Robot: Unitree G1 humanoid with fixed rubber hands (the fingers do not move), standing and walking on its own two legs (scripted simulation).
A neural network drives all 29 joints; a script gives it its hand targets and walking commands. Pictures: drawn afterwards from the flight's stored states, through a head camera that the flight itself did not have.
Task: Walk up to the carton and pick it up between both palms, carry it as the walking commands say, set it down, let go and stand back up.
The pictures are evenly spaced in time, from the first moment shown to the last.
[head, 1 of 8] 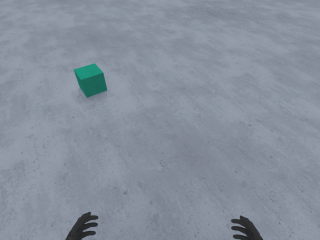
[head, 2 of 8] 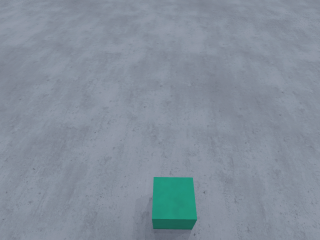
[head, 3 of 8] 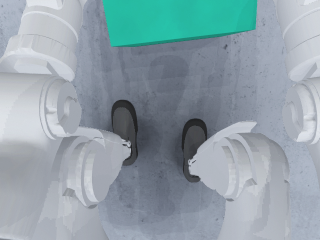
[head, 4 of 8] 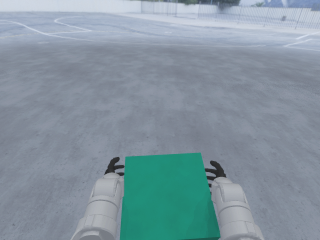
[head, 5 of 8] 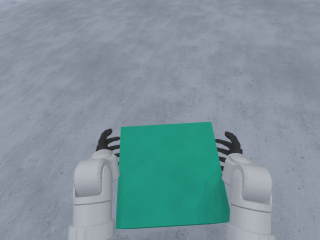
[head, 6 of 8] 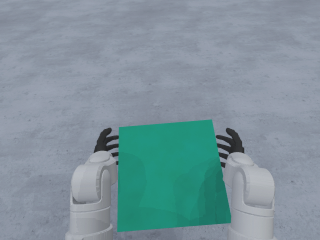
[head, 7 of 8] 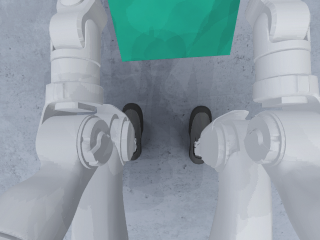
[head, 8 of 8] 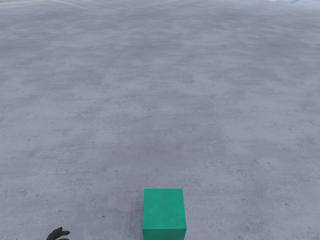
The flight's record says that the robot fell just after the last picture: no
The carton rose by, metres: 0.66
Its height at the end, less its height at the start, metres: +0.00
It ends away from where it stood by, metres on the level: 1.84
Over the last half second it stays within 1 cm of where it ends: yes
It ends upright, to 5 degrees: yes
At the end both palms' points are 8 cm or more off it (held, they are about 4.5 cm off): yes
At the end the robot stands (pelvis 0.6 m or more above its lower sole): yes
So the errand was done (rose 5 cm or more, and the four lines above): yes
